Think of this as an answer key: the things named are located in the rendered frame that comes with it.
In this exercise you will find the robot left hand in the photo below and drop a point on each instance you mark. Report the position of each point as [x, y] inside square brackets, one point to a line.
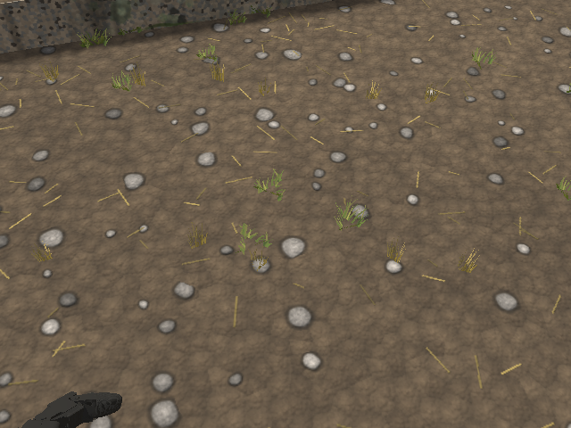
[71, 410]

